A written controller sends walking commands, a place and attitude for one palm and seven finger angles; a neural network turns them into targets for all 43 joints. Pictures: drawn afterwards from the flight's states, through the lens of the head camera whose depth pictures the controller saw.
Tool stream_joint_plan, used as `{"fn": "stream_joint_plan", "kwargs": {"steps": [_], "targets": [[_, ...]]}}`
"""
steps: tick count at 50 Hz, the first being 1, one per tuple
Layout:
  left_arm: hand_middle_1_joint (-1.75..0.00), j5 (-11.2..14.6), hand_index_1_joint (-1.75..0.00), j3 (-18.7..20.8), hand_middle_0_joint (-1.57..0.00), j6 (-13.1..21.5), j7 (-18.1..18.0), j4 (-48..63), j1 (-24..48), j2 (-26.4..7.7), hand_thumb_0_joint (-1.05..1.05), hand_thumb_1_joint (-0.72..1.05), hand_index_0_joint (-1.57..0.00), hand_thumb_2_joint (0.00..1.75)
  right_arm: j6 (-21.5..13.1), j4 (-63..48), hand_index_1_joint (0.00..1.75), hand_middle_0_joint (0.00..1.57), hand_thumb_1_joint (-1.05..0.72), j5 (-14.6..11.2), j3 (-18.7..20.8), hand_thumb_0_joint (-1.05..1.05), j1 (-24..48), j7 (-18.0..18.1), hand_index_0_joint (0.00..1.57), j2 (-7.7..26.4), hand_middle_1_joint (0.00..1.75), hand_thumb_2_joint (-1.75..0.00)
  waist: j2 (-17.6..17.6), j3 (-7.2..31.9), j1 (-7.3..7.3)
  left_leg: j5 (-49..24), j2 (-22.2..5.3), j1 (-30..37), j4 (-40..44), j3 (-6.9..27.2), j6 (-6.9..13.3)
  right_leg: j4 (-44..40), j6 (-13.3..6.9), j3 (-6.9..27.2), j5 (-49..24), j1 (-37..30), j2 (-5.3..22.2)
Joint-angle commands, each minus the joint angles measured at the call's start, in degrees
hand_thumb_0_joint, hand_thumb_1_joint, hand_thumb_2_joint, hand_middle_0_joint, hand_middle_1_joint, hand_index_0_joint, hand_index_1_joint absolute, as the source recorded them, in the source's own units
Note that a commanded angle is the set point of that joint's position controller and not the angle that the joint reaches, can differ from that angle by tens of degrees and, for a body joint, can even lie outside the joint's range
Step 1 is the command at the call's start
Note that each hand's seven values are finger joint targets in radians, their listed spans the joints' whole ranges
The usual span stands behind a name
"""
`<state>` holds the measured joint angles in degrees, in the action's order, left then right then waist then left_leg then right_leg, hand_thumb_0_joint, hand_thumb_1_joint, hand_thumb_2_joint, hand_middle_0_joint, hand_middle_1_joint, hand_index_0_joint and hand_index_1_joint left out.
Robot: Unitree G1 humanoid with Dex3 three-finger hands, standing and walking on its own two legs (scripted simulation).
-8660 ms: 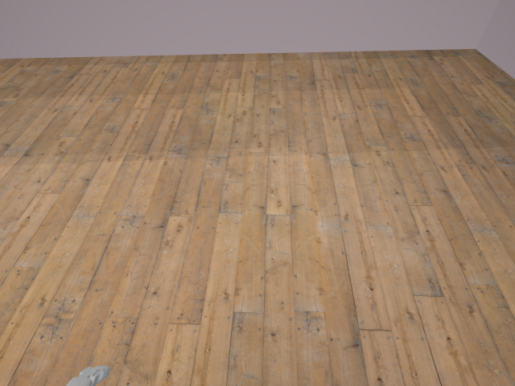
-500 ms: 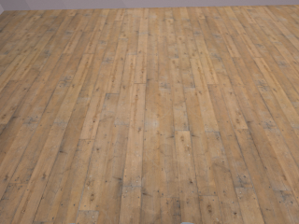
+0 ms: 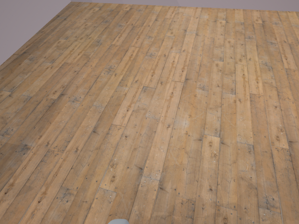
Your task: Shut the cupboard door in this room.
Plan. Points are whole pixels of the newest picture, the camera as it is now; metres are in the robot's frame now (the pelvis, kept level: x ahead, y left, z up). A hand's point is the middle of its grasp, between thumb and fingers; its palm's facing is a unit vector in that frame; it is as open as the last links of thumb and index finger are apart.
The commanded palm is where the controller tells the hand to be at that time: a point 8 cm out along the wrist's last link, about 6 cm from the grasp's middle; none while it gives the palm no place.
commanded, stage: turn or walk to find it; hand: left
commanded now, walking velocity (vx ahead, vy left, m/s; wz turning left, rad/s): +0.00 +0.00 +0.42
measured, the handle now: out of the picture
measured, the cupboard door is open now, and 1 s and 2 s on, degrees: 88 88 88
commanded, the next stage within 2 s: none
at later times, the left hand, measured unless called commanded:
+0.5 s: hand out of the picture +0.03 +0.24 -0.16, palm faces +0.19 -0.95 -0.26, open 7.4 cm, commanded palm none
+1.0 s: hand out of the picture -0.09 +0.18 -0.16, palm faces +0.42 -0.87 -0.26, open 7.3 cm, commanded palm none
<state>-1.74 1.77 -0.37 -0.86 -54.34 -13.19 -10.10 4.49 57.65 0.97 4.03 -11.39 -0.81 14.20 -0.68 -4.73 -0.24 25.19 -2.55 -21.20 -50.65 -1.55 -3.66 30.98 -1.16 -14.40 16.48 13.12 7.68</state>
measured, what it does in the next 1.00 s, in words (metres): steps on the spot, turning left: left foot, then right foot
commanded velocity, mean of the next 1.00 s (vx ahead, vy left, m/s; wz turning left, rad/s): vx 0.00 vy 0.00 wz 0.42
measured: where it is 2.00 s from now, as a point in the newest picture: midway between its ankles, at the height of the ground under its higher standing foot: outside the picture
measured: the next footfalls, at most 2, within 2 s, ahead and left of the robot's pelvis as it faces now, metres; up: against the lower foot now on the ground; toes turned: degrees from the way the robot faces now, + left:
left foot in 0.10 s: +0.02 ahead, +0.14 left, +0.00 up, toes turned +8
right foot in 0.60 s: +0.03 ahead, -0.10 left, +0.00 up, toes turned +9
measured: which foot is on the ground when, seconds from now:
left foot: up 0.00-0.08, down 0.10-0.60, up 0.62-1.00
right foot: down 0.00-0.10, up 0.12-0.58, down 0.60-1.00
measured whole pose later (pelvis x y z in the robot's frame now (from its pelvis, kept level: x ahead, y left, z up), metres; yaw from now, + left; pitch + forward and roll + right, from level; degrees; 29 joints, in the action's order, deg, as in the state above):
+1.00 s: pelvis -0.06 -0.02 +0.00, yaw +24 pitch +0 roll +2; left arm -1.8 1.9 -0.3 -0.9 -54.8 -14.0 -10.2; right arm 4.5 57.7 1.0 4.2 -11.3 -0.7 14.3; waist -0.6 -4.3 -0.5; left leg 25.4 -2.4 -21.1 -51.2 -1.0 -3.8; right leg 30.7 -1.4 -13.9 16.3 13.4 7.4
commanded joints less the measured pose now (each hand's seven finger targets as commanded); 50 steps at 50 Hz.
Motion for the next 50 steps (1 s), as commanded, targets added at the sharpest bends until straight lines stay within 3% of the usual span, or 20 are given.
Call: {"fn": "stream_joint_plan", "kwargs": {"steps": [1,3,4,5,6,7,9,12,22,27,28,29,30,31,32,33,35,38,43,50], "targets": [[-0.3,-0.1,-0.3,3.9,-0.2,0.3,-0.9,2.0,-2.5,-14.0,0.0,0.9,-0.2,0.9,-2.4,-5.7,0.3,0.2,-0.9,-0.6,0.0,0.0,2.0,0.2,0.2,2.1,0.3,-0.9,12.5,6.6,-1.72,-0.6,0.8,1.3,10.3,-3.6,0.8,-6.5,-6.0,10.1,-25.2,-7.2,14.1],[-0.3,0.5,-0.3,3.9,-0.2,-0.2,-0.8,1.9,-1.0,-13.4,0.0,0.9,-0.2,0.9,-3.1,-4.8,0.3,0.2,-0.9,-0.4,0.3,0.0,-2.0,0.2,0.2,3.1,0.3,-0.9,8.4,8.0,0.93,-11.6,0.5,11.0,23.6,-3.7,1.6,-0.2,-2.0,6.7,-19.1,-1.9,12.3],[-0.3,1.0,-0.3,3.6,-0.2,-0.7,-0.7,2.7,-1.2,-11.2,0.0,0.9,-0.2,0.9,-3.8,-4.3,0.3,0.2,-0.9,-0.2,0.9,0.0,-4.5,0.2,0.2,6.7,0.3,-0.9,-1.6,9.5,2.44,-18.5,-4.9,17.9,29.7,4.2,3.6,9.2,1.3,3.9,-9.8,5.0,8.1],[-0.3,1.3,-0.3,2.5,-0.2,-1.0,-0.3,4.8,-0.4,-7.2,0.0,0.9,-0.2,0.9,-4.0,-4.5,0.3,0.2,-0.9,0.1,2.2,0.0,-6.2,0.6,0.2,12.4,0.3,-0.9,-18.8,7.9,3.34,-36.4,-18.6,21.4,32.8,22.1,9.5,20.8,5.7,3.1,17.7,19.2,0.2],[-0.3,0.8,-0.3,2.1,-0.2,-1.8,-0.6,5.5,2.7,-8.0,0.0,0.9,-0.2,0.9,-3.3,-3.8,0.3,0.2,-0.9,0.2,2.4,0.0,-7.5,1.0,0.2,13.9,0.3,-0.9,-14.0,7.7,4.41,-37.7,-22.0,16.6,32.9,21.9,14.0,27.7,5.0,9.0,21.0,17.4,-0.4],[-0.3,0.7,-0.3,2.3,-0.2,-2.1,-0.5,5.2,3.4,-7.9,0.0,0.9,-0.2,0.9,-3.4,-4.1,0.3,0.2,-0.9,0.3,2.0,0.0,-5.1,1.4,0.2,12.3,0.3,-0.9,-11.1,5.7,3.29,-32.5,-19.8,13.5,33.9,18.9,13.9,30.5,4.7,11.3,17.4,17.6,0.5],[-0.3,0.6,-0.3,2.8,-0.2,-2.2,0.0,3.3,3.2,-8.6,0.0,0.9,-0.2,0.9,-3.6,-5.3,0.3,0.2,-0.9,0.3,1.0,0.0,0.2,2.1,0.2,9.3,0.3,-0.9,-11.8,3.8,1.58,-29.9,-14.3,12.5,33.3,15.2,12.1,33.8,5.1,12.8,10.3,19.3,-0.1],[-0.3,0.7,-0.3,2.8,-0.2,-1.7,0.5,1.7,0.7,-8.6,0.0,0.9,-0.2,0.9,-4.3,-6.0,0.3,0.2,-0.9,-0.1,0.5,0.0,1.3,2.1,0.2,8.2,0.3,-0.9,-7.1,4.9,0.3,-34.6,-10.8,13.9,32.4,10.8,11.5,33.8,5.7,12.5,5.7,17.8,-1.1],[-0.3,1.1,-0.3,2.2,-0.2,-1.6,-0.3,4.6,5.7,-6.9,0.0,0.9,-0.2,0.9,-3.7,-5.4,0.3,0.2,-0.9,0.5,1.5,0.0,-2.7,1.8,0.2,8.5,0.3,-0.9,-7.4,4.8,2.46,-32.7,-11.7,13.8,31.6,18.2,14.1,19.6,6.1,13.1,10.1,13.3,-3.1],[-0.3,1.6,-0.3,2.3,-0.2,-0.7,-0.5,3.8,0.2,-7.0,0.0,0.9,-0.2,0.9,-3.3,-6.2,0.3,0.2,-0.9,0.4,1.9,0.0,-0.3,1.4,0.2,8.4,0.3,-0.9,-7.1,6.8,-0.35,-30.1,-8.1,5.7,27.4,19.6,11.7,0.9,4.8,11.7,1.5,-1.0,-5.7],[-0.3,1.4,-0.3,2.5,-0.2,-0.3,-0.7,3.2,-2.4,-7.7,0.0,0.9,-0.2,0.9,-3.3,-6.5,0.3,0.2,-0.9,0.1,1.9,0.0,0.3,1.3,0.2,7.6,0.3,-0.9,-4.7,8.2,-1.78,-24.9,-5.8,2.0,24.7,18.0,9.4,-6.9,4.6,11.9,-4.2,-7.3,-4.5],[-0.3,0.7,-0.3,3.2,-0.2,0.3,-1.1,3.0,-4.0,-11.2,0.0,0.9,-0.2,0.9,-3.2,-7.0,0.3,0.2,-0.9,-0.5,1.6,0.0,-0.5,1.0,0.2,4.5,0.3,-0.9,4.6,9.1,-2.28,-13.5,-0.9,-6.4,17.3,13.2,5.9,-13.1,2.3,20.0,-2.6,-14.8,4.0],[-0.3,0.0,-0.3,4.2,-0.2,0.5,-1.3,3.7,-4.0,-16.0,0.0,0.9,-0.2,0.9,-3.2,-8.8,0.3,0.2,-0.9,-0.4,1.0,0.0,0.2,0.9,0.2,1.5,0.3,-0.9,19.4,6.8,-2.96,5.3,6.9,-14.8,3.6,4.3,2.1,-16.3,-4.0,34.4,-5.4,-14.2,17.9],[-0.3,0.6,-0.3,3.8,-0.2,0.2,-1.4,4.6,-3.1,-15.8,0.0,0.9,-0.2,0.9,-2.6,-8.7,0.3,0.2,-0.9,0.1,1.9,0.0,1.5,1.0,0.2,4.8,0.3,-0.9,14.2,6.1,-3.14,7.8,4.7,-12.2,-7.0,6.5,2.4,-17.0,-7.9,33.3,-6.8,-5.4,20.9],[-0.3,0.7,-0.3,4.1,-0.2,0.5,-1.8,5.2,0.6,-13.3,0.0,0.9,-0.2,0.9,-1.8,-7.9,0.3,0.2,-0.9,0.4,2.3,0.0,0.8,0.8,0.2,5.2,0.3,-0.9,15.0,4.5,-1.31,5.2,3.2,-11.7,-12.4,8.3,2.5,-18.0,-7.8,30.2,-3.2,-1.5,18.1],[-0.3,0.8,-0.3,3.6,-0.2,0.3,-1.6,6.0,3.8,-12.3,0.0,0.9,-0.2,0.9,-1.3,-6.3,0.3,0.2,-0.9,0.4,2.5,0.0,-0.2,0.5,0.2,4.8,0.3,-0.9,11.4,1.8,0.17,1.7,2.8,-11.2,-16.8,7.5,2.2,-18.0,-6.3,26.6,-0.2,1.4,15.0],[-0.3,0.8,-0.3,2.5,-0.2,0.8,-1.2,6.6,6.2,-9.5,0.0,0.9,-0.2,0.9,-1.2,-4.2,0.3,0.2,-0.9,0.6,2.2,0.0,-3.5,-0.1,0.2,3.6,0.3,-0.9,7.6,1.2,2.21,-4.3,2.0,-11.1,-20.3,5.4,1.2,-15.4,-4.1,18.2,-6.0,0.9,10.0],[-0.3,0.7,-0.3,2.5,-0.2,1.2,-1.2,5.8,3.6,-9.2,0.0,0.9,-0.2,0.9,-1.0,-3.7,0.3,0.2,-0.9,0.4,1.9,0.0,-4.1,-0.2,0.2,3.1,0.3,-0.9,9.6,2.1,1.5,-6.8,1.1,-11.2,-19.7,4.0,-0.2,-14.7,-3.7,14.3,-9.9,-2.0,9.4],[-0.3,0.3,-0.3,2.9,-0.2,1.1,-1.2,3.6,-1.8,-10.4,0.0,0.9,-0.2,0.9,-1.0,-4.6,0.3,0.2,-0.9,0.3,1.5,0.0,0.4,0.0,0.2,3.0,0.3,-0.9,10.1,2.6,-1.14,-3.1,0.1,-10.4,-11.7,2.5,-1.0,-13.6,-5.3,14.2,-14.4,-6.4,11.6],[-0.3,-0.2,-0.3,3.9,-0.2,0.4,-1.0,1.7,-4.0,-13.7,0.0,0.9,-0.2,0.9,-2.4,-5.8,0.3,0.2,-0.9,-0.6,0.1,0.0,3.4,0.3,0.2,1.9,0.3,-0.9,13.1,6.8,-2.78,1.7,0.9,-1.4,8.2,-2.5,0.4,-7.2,-7.0,12.1,-27.5,-9.7,13.8]]}}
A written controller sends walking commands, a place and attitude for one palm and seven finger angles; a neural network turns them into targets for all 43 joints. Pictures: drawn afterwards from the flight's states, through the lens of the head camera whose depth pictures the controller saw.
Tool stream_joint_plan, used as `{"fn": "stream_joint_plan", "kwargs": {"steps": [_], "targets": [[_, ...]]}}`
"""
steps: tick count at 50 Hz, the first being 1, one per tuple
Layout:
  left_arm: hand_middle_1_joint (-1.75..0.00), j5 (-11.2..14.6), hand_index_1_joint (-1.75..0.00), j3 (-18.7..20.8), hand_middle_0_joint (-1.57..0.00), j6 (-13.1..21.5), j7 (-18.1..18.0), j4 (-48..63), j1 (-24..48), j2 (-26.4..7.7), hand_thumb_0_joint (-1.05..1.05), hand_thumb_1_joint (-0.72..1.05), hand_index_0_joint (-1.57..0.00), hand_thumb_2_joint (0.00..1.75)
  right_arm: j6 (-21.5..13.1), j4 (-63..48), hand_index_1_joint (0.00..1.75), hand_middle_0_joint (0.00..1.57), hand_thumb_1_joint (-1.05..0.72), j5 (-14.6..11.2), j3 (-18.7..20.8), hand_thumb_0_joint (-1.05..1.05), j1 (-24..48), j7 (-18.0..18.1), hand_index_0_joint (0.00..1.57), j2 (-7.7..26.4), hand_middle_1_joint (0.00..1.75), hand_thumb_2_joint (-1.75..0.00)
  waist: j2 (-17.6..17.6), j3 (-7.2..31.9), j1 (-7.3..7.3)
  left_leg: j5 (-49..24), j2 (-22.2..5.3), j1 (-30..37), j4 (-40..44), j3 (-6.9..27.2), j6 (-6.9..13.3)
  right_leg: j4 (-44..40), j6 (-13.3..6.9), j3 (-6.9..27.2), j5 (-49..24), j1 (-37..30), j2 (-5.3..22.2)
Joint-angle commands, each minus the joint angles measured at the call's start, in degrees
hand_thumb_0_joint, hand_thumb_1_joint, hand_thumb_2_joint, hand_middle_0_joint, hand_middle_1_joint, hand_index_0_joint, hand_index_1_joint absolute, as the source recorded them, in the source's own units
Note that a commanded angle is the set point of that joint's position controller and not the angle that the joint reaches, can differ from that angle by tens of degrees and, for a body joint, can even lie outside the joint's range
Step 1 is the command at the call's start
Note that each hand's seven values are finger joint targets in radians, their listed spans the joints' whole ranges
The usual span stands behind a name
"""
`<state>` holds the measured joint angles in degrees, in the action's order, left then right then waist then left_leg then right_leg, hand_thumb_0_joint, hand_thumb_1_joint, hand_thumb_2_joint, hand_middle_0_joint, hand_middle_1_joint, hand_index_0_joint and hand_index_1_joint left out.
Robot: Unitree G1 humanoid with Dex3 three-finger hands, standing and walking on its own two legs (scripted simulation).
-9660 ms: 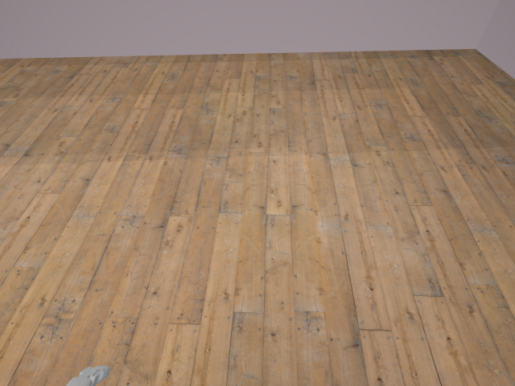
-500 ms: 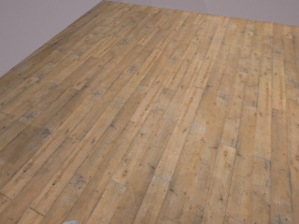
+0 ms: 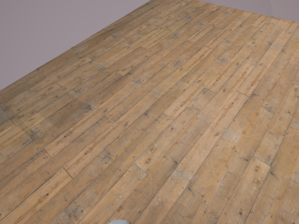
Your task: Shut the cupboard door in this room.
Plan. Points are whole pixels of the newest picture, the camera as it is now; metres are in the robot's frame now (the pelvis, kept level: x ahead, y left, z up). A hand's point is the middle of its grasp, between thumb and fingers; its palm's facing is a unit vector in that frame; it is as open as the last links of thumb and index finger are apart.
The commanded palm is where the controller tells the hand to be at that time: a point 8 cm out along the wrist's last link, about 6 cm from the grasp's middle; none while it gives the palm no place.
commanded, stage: turn or walk to find it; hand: left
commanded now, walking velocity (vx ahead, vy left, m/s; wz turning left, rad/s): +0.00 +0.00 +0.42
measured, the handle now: out of the picture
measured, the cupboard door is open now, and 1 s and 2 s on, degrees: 88 88 88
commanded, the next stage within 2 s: stand and wait in 1.96 s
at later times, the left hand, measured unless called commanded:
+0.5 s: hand out of the picture +0.04 +0.25 -0.16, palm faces +0.19 -0.95 -0.25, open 7.3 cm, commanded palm none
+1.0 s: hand out of the picture -0.09 +0.19 -0.16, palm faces +0.43 -0.86 -0.26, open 7.3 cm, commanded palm none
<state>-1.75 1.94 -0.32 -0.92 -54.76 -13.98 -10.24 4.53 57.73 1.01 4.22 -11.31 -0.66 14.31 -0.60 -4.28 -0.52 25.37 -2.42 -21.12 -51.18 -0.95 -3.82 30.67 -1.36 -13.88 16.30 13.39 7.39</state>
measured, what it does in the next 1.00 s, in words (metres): steps on the spot, turning left: left foot, then right foot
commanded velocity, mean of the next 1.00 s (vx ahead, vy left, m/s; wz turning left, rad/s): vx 0.00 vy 0.00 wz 0.42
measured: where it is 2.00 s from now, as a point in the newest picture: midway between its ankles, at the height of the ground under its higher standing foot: outside the picture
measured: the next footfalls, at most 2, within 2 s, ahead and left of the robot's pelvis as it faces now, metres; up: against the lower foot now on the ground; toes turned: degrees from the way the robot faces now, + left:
left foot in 0.10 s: +0.01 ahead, +0.14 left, +0.00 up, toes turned +8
right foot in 0.62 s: +0.03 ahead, -0.09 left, +0.00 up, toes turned +11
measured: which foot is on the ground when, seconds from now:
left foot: up 0.00-0.08, down 0.10-0.62, up 0.64-1.00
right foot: down 0.00-0.10, up 0.12-0.60, down 0.62-1.00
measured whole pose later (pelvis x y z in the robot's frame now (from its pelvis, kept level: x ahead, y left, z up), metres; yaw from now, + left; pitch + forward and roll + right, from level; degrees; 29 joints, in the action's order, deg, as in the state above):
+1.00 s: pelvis -0.06 -0.01 +0.00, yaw +25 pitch -1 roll +2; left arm -1.6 1.8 -0.3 -1.0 -54.6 -13.6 -10.0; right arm 4.6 58.0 1.1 4.5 -12.2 -0.6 14.5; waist -0.9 -4.2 0.0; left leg 24.9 -2.4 -22.2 -54.1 0.2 -4.1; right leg 30.0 -1.4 -12.6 16.1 12.9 6.9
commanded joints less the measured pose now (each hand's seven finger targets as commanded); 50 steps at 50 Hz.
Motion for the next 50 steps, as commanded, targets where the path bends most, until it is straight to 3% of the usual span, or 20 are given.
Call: {"fn": "stream_joint_plan", "kwargs": {"steps": [1,3,4,5,6,7,8,9,14,23,27,29,30,31,32,33,35,37,43,50], "targets": [[-0.3,-0.1,-0.3,3.7,-0.2,0.3,-0.8,1.9,-2.7,-13.9,0.0,0.9,-0.2,0.9,-2.6,-5.7,0.3,0.2,-0.9,-0.7,-0.2,0.0,2.2,0.2,0.2,1.9,0.3,-0.9,12.6,7.0,-1.77,-0.4,1.2,0.8,11.9,-4.0,0.8,-5.7,-6.0,10.6,-27.3,-9.4,13.9],[-0.3,0.4,-0.3,3.7,-0.2,-0.1,-0.7,1.9,-1.4,-13.5,0.0,0.9,-0.2,0.9,-3.1,-5.0,0.3,0.2,-0.9,-0.6,0.0,0.0,-0.8,0.2,0.2,2.9,0.3,-0.9,10.0,8.1,0.51,-10.0,1.3,9.3,23.1,-4.4,1.6,-1.0,-2.5,7.7,-22.6,-4.9,12.3],[-0.3,1.0,-0.3,3.5,-0.2,-0.5,-0.6,2.3,-1.1,-12.1,0.0,0.9,-0.2,0.9,-3.7,-4.5,0.3,0.2,-0.9,-0.5,0.5,0.0,-3.0,0.1,0.2,5.3,0.3,-0.9,3.6,9.4,2.06,-17.2,-1.8,16.5,29.5,-0.7,2.7,5.8,0.4,4.9,-16.6,0.7,10.0],[-0.3,1.4,-0.3,2.7,-0.2,-0.9,-0.3,4.0,-1.5,-8.6,0.0,0.9,-0.2,0.9,-4.1,-4.9,0.3,0.2,-0.9,0.0,1.8,0.0,-4.1,0.4,0.2,11.0,0.3,-0.9,-13.6,9.1,2.69,-31.8,-15.3,23.5,32.0,17.5,8.4,17.0,4.9,2.2,6.6,15.8,2.2],[-0.3,0.9,-0.3,1.7,-0.2,-1.4,-0.4,5.5,2.3,-7.3,0.0,0.9,-0.2,0.9,-3.5,-4.3,0.3,0.2,-0.9,0.0,2.3,0.0,-6.2,0.8,0.2,14.0,0.3,-0.9,-15.9,7.9,4.36,-42.6,-21.5,20.2,32.8,21.3,14.0,25.3,5.6,6.5,21.1,18.5,-0.3],[-0.3,0.7,-0.3,1.9,-0.2,-1.9,-0.5,5.4,4.3,-8.4,0.0,0.9,-0.2,0.9,-3.4,-3.9,0.3,0.2,-0.9,0.1,1.9,0.0,-5.4,1.1,0.2,12.5,0.3,-0.9,-10.1,6.3,4.09,-37.4,-20.8,16.0,33.0,17.9,15.0,29.1,4.9,9.9,18.7,16.8,0.6],[-0.3,0.6,-0.3,2.2,-0.2,-2.2,-0.4,4.5,4.4,-7.8,0.0,0.9,-0.2,0.9,-3.7,-4.4,0.3,0.2,-0.9,0.2,1.5,0.0,-2.6,1.6,0.2,10.9,0.3,-0.9,-13.2,4.6,3.21,-34.2,-17.5,13.8,33.9,16.8,14.2,30.9,5.3,11.3,15.7,17.9,0.8],[-0.3,0.7,-0.3,2.5,-0.2,-2.2,-0.1,3.9,5.0,-8.8,0.0,0.9,-0.2,0.9,-3.6,-5.2,0.3,0.2,-0.9,0.3,1.1,0.0,0.1,1.9,0.2,9.6,0.3,-0.9,-11.5,2.0,2.42,-32.2,-15.2,11.7,33.7,15.5,13.6,32.5,5.3,11.9,12.3,18.3,0.3],[-0.3,0.8,-0.3,2.3,-0.2,-1.7,0.3,2.4,2.2,-8.4,0.0,0.9,-0.2,0.9,-4.4,-5.8,0.3,0.2,-0.9,-0.2,0.6,0.0,0.2,1.9,0.2,8.8,0.3,-0.9,-6.2,5.2,1.03,-40.7,-10.6,16.8,31.9,11.0,12.2,32.5,6.6,12.1,6.0,17.5,-1.3],[-0.3,1.1,-0.3,1.9,-0.2,-1.7,-0.3,5.5,7.5,-7.0,0.0,0.9,-0.2,0.9,-3.8,-5.5,0.3,0.2,-0.9,0.4,1.4,0.0,-2.9,1.7,0.2,8.7,0.3,-0.9,-7.3,5.0,2.73,-35.4,-11.2,15.0,31.5,18.6,14.3,20.4,6.5,13.0,9.8,13.6,-3.2],[-0.3,1.5,-0.3,1.8,-0.2,-1.1,-0.4,5.6,5.6,-6.7,0.0,0.9,-0.2,0.9,-3.5,-5.9,0.3,0.2,-0.9,0.6,1.7,0.0,-2.2,1.5,0.2,8.5,0.3,-0.9,-7.6,6.0,1.62,-37.1,-9.2,10.4,29.1,21.0,13.4,8.0,5.3,12.0,7.2,4.9,-5.7],[-0.3,1.7,-0.3,2.1,-0.2,-0.5,-0.7,4.5,1.3,-7.4,0.0,0.9,-0.2,0.9,-3.4,-6.3,0.3,0.2,-0.9,0.1,1.7,0.0,-0.9,1.4,0.2,7.9,0.3,-0.9,-5.8,8.0,-0.78,-30.8,-6.7,4.2,25.6,20.0,10.7,-4.5,4.9,11.7,-2.9,-5.8,-5.3],[-0.3,1.3,-0.3,2.6,-0.2,0.1,-0.9,4.1,-1.0,-9.7,0.0,0.9,-0.2,0.9,-3.4,-6.6,0.3,0.2,-0.9,-0.3,1.6,0.0,-1.0,1.1,0.2,6.0,0.3,-0.9,-0.1,9.2,-1.72,-21.4,-3.1,-1.9,21.6,17.1,7.6,-10.8,3.9,15.6,-5.8,-13.3,-0.7],[-0.3,0.3,-0.3,3.6,-0.2,0.6,-1.4,4.1,-2.3,-14.7,0.0,0.9,-0.2,0.9,-3.6,-7.6,0.3,0.2,-0.9,-0.7,1.0,0.0,-1.7,0.8,0.2,2.1,0.3,-0.9,15.2,9.6,-2.15,-3.1,4.9,-12.0,10.1,7.5,3.3,-14.1,-0.9,29.7,-7.6,-18.9,13.4],[-0.3,0.6,-0.3,3.7,-0.2,0.4,-1.4,5.0,-1.8,-16.3,0.0,0.9,-0.2,0.9,-3.0,-8.5,0.3,0.2,-0.9,-0.2,1.6,0.0,-0.1,1.0,0.2,3.9,0.3,-0.9,15.9,7.4,-2.75,8.1,6.0,-11.9,-2.1,5.2,2.3,-15.4,-6.8,34.0,-12.6,-10.2,21.4],[-0.3,0.8,-0.3,3.5,-0.2,0.2,-1.6,5.7,1.2,-14.3,0.0,0.9,-0.2,0.9,-2.1,-7.7,0.3,0.2,-0.9,0.2,2.1,0.0,-0.2,0.8,0.2,4.7,0.3,-0.9,11.3,5.8,-1.38,6.0,4.3,-10.6,-10.3,7.3,2.5,-16.1,-8.2,29.8,-7.6,-4.3,19.2],[-0.3,0.9,-0.3,2.9,-0.2,0.3,-1.4,7.1,6.8,-11.5,0.0,0.9,-0.2,0.9,-1.2,-5.1,0.3,0.2,-0.9,0.5,2.2,0.0,-2.5,0.3,0.2,4.5,0.3,-0.9,9.6,0.9,1.32,-0.1,2.6,-10.8,-17.9,6.5,2.0,-17.0,-5.5,23.8,-1.0,1.3,13.3],[-0.3,1.0,-0.3,2.1,-0.2,0.7,-1.2,7.0,7.7,-9.0,0.0,0.9,-0.2,0.9,-1.1,-3.7,0.3,0.2,-0.9,0.4,2.0,0.0,-4.9,-0.2,0.2,3.3,0.3,-0.9,8.0,0.5,2.67,-4.7,1.7,-10.8,-19.4,4.7,1.1,-14.8,-3.8,16.9,-8.1,0.3,9.9],[-0.3,0.6,-0.3,2.4,-0.2,1.1,-1.2,4.7,0.9,-10.2,0.0,0.9,-0.2,0.9,-1.0,-4.1,0.3,0.2,-0.9,0.3,1.5,0.0,-1.8,-0.2,0.2,3.1,0.3,-0.9,10.3,2.3,0.05,-4.4,0.2,-10.7,-14.1,2.8,-0.9,-13.4,-4.9,14.1,-14.0,-6.0,11.1],[-0.3,-0.2,-0.3,3.5,-0.2,0.5,-0.9,2.3,-3.8,-13.3,0.0,0.9,-0.2,0.9,-2.2,-5.9,0.3,0.2,-0.9,-0.6,0.0,0.0,3.9,0.1,0.2,1.8,0.3,-0.9,13.0,5.8,-2.95,2.3,1.0,-2.9,6.2,-2.3,0.2,-7.5,-7.1,12.8,-28.4,-10.2,13.4]]}}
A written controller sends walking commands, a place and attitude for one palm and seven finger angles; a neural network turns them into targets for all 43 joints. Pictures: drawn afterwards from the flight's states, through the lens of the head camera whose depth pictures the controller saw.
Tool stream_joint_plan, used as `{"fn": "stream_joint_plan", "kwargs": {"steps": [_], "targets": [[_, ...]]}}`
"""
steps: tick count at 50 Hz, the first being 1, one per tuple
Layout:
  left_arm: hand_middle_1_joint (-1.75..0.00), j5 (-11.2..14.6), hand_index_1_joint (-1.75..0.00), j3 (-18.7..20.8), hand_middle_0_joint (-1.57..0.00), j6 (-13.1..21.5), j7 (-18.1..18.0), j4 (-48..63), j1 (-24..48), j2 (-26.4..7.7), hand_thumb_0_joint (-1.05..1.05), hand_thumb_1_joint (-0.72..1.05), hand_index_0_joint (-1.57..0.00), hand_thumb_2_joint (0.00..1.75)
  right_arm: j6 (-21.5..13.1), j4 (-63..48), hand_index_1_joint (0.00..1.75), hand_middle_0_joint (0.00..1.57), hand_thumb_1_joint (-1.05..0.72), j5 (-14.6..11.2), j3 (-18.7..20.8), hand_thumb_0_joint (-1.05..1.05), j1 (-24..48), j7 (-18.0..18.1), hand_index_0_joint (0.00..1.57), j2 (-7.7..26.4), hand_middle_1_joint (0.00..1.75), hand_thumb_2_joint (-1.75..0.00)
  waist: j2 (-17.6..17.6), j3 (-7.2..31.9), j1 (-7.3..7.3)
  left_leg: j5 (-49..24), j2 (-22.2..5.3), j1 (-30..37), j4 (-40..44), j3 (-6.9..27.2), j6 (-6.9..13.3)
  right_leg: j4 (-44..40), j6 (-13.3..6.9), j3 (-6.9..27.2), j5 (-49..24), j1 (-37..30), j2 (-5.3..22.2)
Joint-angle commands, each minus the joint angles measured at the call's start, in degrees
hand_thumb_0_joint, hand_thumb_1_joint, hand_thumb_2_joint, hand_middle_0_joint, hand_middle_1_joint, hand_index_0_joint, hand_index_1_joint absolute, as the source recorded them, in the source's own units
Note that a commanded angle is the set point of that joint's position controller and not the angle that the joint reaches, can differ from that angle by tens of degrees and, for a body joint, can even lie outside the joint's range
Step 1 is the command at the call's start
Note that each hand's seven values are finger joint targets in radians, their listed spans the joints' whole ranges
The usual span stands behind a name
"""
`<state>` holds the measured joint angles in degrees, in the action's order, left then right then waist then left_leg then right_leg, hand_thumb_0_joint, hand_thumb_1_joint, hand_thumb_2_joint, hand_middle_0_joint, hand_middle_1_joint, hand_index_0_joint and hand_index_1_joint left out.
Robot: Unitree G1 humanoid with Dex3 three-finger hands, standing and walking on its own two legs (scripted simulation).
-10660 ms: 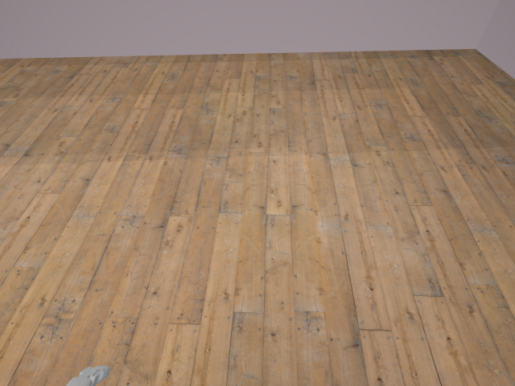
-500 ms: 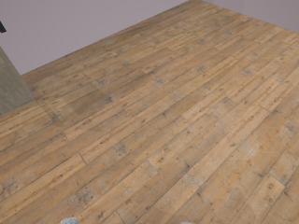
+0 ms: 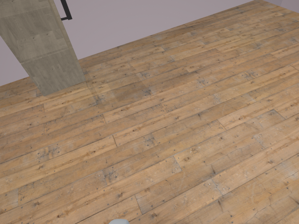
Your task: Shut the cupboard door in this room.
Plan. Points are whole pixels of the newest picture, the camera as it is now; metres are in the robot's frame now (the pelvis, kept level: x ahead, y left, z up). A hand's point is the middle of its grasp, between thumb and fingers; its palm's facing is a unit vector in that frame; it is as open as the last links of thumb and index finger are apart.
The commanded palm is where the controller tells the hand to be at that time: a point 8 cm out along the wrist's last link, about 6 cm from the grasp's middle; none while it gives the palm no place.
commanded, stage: turn or walk to find it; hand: left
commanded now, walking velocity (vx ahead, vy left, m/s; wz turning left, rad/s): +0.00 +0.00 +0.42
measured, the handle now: (61, 5) +1.18 +0.58 +0.07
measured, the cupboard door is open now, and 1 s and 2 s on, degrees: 88 88 88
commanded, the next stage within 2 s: stand and wait in 0.96 s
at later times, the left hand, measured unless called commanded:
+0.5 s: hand out of the picture +0.02 +0.25 -0.16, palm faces +0.20 -0.95 -0.26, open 7.3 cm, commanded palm none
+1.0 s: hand out of the picture -0.09 +0.19 -0.16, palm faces +0.42 -0.87 -0.26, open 7.3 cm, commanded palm none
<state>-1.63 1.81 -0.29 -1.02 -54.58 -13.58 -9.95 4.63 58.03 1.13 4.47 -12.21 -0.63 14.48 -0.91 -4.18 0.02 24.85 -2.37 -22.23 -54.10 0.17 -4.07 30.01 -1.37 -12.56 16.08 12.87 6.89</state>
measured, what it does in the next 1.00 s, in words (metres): steps on the spot, turning left: left foot, then right foot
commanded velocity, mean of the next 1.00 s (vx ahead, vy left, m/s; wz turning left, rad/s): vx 0.00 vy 0.00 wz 0.39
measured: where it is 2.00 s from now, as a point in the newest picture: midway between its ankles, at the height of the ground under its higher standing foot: outside the picture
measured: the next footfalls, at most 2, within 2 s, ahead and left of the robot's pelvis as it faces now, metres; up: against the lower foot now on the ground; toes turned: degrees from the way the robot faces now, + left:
left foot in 0.12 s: +0.01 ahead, +0.14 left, +0.00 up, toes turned +7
right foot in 0.62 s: +0.02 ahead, -0.09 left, +0.00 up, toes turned +10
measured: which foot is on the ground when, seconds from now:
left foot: up 0.00-0.10, down 0.12-0.62, up 0.64-1.00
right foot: down 0.00-0.12, up 0.14-0.60, down 0.62-1.00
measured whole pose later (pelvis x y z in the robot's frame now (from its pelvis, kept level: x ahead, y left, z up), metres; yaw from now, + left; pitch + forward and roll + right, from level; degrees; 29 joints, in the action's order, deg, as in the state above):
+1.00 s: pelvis -0.06 -0.01 +0.00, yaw +24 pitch +0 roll +2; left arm -1.7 1.9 -0.2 -1.0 -54.4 -13.2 -10.0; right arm 4.6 58.1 1.1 4.4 -12.2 -0.6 14.4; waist -0.7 -4.2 0.0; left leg 25.2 -2.2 -21.5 -52.9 -0.1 -3.8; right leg 30.3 -1.3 -12.7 16.5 13.4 7.1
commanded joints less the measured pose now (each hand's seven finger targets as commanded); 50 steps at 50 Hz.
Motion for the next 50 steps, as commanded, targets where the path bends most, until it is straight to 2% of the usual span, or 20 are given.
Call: {"fn": "stream_joint_plan", "kwargs": {"steps": [1,4,5,6,7,8,9,11,13,22,26,28,29,30,31,32,34,37,43,50], "targets": [[-0.3,-0.3,-0.3,3.7,-0.2,0.4,-0.8,1.8,-3.9,-14.0,0.0,0.9,-0.2,0.9,-2.6,-6.2,0.3,0.2,-0.9,-0.8,-0.4,0.0,4.1,0.2,0.2,1.7,0.3,-0.9,13.5,6.3,-3.03,2.1,1.2,-0.1,12.0,-4.0,0.7,-5.7,-6.8,11.1,-29.4,-9.8,14.0],[-0.3,0.5,-0.3,3.8,-0.2,-0.2,-0.7,1.9,-1.2,-13.8,0.0,0.9,-0.2,0.9,-3.3,-4.8,0.3,0.2,-0.9,-0.7,-0.2,0.0,-1.1,0.2,0.2,3.2,0.3,-0.9,9.8,8.0,0.74,-12.3,1.0,13.1,28.7,-4.9,1.9,1.1,-1.8,6.5,-21.7,-2.5,12.2],[-0.3,1.0,-0.3,3.4,-0.2,-0.7,-0.5,2.5,-1.6,-11.7,0.0,0.9,-0.2,0.9,-4.0,-4.7,0.3,0.2,-0.9,-0.5,0.6,0.0,-3.0,0.2,0.2,6.7,0.3,-0.9,0.3,9.6,1.95,-19.2,-4.6,20.9,33.6,2.4,3.9,9.9,1.6,3.4,-11.7,5.4,8.2],[-0.3,1.2,-0.3,2.4,-0.2,-1.0,-0.1,4.5,-0.9,-7.7,0.0,0.9,-0.2,0.9,-4.1,-4.9,0.3,0.2,-0.9,-0.1,1.9,0.0,-4.3,0.5,0.2,12.4,0.3,-0.9,-16.9,7.9,2.82,-36.4,-18.7,24.4,35.8,20.2,10.0,21.3,5.8,1.9,17.1,19.8,0.7],[-0.3,0.6,-0.3,1.9,-0.2,-1.8,-0.5,5.2,2.9,-8.4,0.0,0.9,-0.2,0.9,-3.4,-4.0,0.3,0.2,-0.9,-0.2,2.0,0.0,-6.2,0.7,0.2,13.9,0.3,-0.9,-12.8,7.0,4.27,-37.7,-21.6,18.4,36.0,18.6,13.3,27.6,5.1,7.2,20.3,17.3,0.5],[-0.3,0.5,-0.3,2.1,-0.2,-2.1,-0.4,4.9,3.3,-8.4,0.0,0.9,-0.2,0.9,-3.6,-4.2,0.3,0.2,-0.9,0.1,1.5,0.0,-4.0,1.2,0.2,12.2,0.3,-0.9,-11.0,5.5,3.27,-34.2,-19.7,16.0,36.9,17.3,14.2,30.4,5.1,9.4,17.9,17.8,1.0],[-0.3,0.5,-0.3,2.4,-0.2,-2.3,-0.3,4.1,3.7,-8.4,0.0,0.9,-0.2,0.9,-3.7,-4.7,0.3,0.2,-0.9,0.1,1.2,0.0,-1.4,1.7,0.2,10.9,0.3,-0.9,-14.0,4.0,2.47,-33.0,-16.6,15.2,36.6,15.7,13.5,32.3,5.4,10.4,14.9,19.2,0.9],[-0.3,0.6,-0.3,2.7,-0.2,-2.2,0.2,2.8,2.9,-9.3,0.0,0.9,-0.2,0.9,-3.7,-6.1,0.3,0.2,-0.9,0.1,0.2,0.0,3.1,1.8,0.2,8.7,0.3,-0.9,-10.2,1.4,0.69,-30.9,-12.6,11.6,36.4,11.9,12.7,34.0,5.4,11.0,9.4,17.7,0.2],[-0.3,0.6,-0.3,2.7,-0.2,-1.9,0.6,1.7,0.8,-9.0,0.0,0.9,-0.2,0.9,-4.2,-6.5,0.3,0.2,-0.9,-0.1,0.2,0.0,3.4,1.7,0.2,8.5,0.3,-0.9,-7.3,3.1,-0.14,-30.7,-10.6,13.1,36.4,9.9,11.9,34.3,6.0,10.5,6.5,17.1,-0.6],[-0.3,0.9,-0.3,2.2,-0.2,-1.7,-0.1,4.7,6.2,-7.8,0.0,0.9,-0.2,0.9,-4.0,-6.0,0.3,0.2,-0.9,0.2,1.1,0.0,-1.9,1.6,0.2,8.5,0.3,-0.9,-6.6,4.6,2.4,-31.8,-11.6,16.2,35.3,17.5,14.6,23.4,6.5,11.8,10.1,15.7,-2.2],[-0.3,1.4,-0.3,2.0,-0.2,-1.2,-0.4,4.8,3.8,-6.9,0.0,0.9,-0.2,0.9,-3.5,-6.5,0.3,0.2,-0.9,0.5,1.3,0.0,-0.3,1.5,0.2,8.5,0.3,-0.9,-8.0,6.3,1.14,-33.3,-10.0,12.1,32.9,19.2,14.0,11.5,5.4,10.9,9.0,7.1,-4.4],[-0.3,1.5,-0.3,2.1,-0.2,-0.7,-0.4,3.9,0.4,-7.3,0.0,0.9,-0.2,0.9,-3.4,-6.7,0.3,0.2,-0.9,0.2,1.5,0.0,0.5,1.3,0.2,8.1,0.3,-0.9,-6.4,7.5,-0.71,-30.7,-7.7,7.5,30.1,18.6,12.1,0.8,5.1,10.1,1.5,-1.1,-5.2],[-0.3,1.4,-0.3,2.4,-0.2,-0.2,-0.6,3.4,-1.8,-8.3,0.0,0.9,-0.2,0.9,-3.4,-6.9,0.3,0.2,-0.9,-0.2,1.4,0.0,0.9,1.2,0.2,7.1,0.3,-0.9,-3.4,8.3,-1.95,-25.2,-5.4,3.0,27.1,17.2,9.7,-7.3,4.8,10.9,-4.2,-8.0,-3.7],[-0.3,0.6,-0.3,3.1,-0.2,0.4,-1.0,3.3,-3.5,-12.2,0.0,0.9,-0.2,0.9,-3.4,-7.3,0.3,0.2,-0.9,-0.7,1.1,0.0,-0.1,0.8,0.2,3.8,0.3,-0.9,6.9,9.7,-2.55,-12.6,0.1,-5.9,19.0,11.4,5.9,-13.0,2.2,19.9,-3.2,-15.9,6.3],[-0.3,0.1,-0.3,4.0,-0.2,0.6,-1.2,3.9,-3.5,-16.4,0.0,0.9,-0.2,0.9,-3.4,-9.1,0.3,0.2,-0.9,-0.6,0.7,0.0,1.1,0.8,0.2,1.7,0.3,-0.9,19.6,7.1,-3.25,6.7,7.1,-13.3,6.2,3.1,2.5,-14.8,-4.5,33.0,-9.0,-14.1,19.1],[-0.3,0.6,-0.3,3.8,-0.2,0.1,-1.3,5.0,-2.1,-16.1,0.0,0.9,-0.2,0.9,-2.7,-9.0,0.3,0.2,-0.9,-0.2,1.6,0.0,2.1,0.8,0.2,4.7,0.3,-0.9,13.5,6.0,-3.08,8.1,4.7,-10.4,-4.1,5.2,2.7,-15.0,-7.9,30.8,-10.4,-5.5,21.9],[-0.3,0.7,-0.3,3.5,-0.2,0.2,-1.4,6.3,4.7,-12.6,0.0,0.9,-0.2,0.9,-1.3,-6.4,0.3,0.2,-0.9,0.2,2.0,0.0,0.3,0.4,0.2,4.5,0.3,-0.9,11.4,1.2,0.04,2.0,2.9,-9.7,-13.9,6.0,2.7,-16.8,-6.3,24.7,-0.2,2.2,15.5],[-0.3,0.7,-0.3,2.5,-0.2,0.8,-1.1,6.6,6.9,-9.4,0.0,0.9,-0.2,0.9,-1.2,-4.1,0.3,0.2,-0.9,0.3,1.6,0.0,-4.0,-0.3,0.2,2.9,0.3,-0.9,8.5,0.7,2.39,-5.2,1.9,-9.7,-17.2,3.3,1.3,-14.0,-3.5,14.2,-6.8,1.1,10.1],[-0.3,0.3,-0.3,2.8,-0.2,0.9,-1.1,4.3,-0.1,-10.5,0.0,0.9,-0.2,0.9,-1.1,-4.8,0.3,0.2,-0.9,0.2,1.2,0.0,0.3,-0.2,0.2,2.7,0.3,-0.9,10.3,1.2,-1.03,-3.4,0.3,-9.4,-9.9,1.2,-0.3,-13.2,-5.0,13.2,-10.8,-4.2,12.0],[-0.3,-0.3,-0.3,3.6,-0.2,0.6,-0.9,1.6,-4.4,-13.5,0.0,0.9,-0.2,0.9,-2.7,-5.7,0.3,0.2,-0.9,-0.8,-0.6,0.0,4.0,0.3,0.2,1.1,0.3,-0.9,12.7,7.1,-3.46,2.7,1.3,-0.8,11.8,-3.4,0.8,-5.8,-7.1,11.7,-30.6,-11.2,13.7]]}}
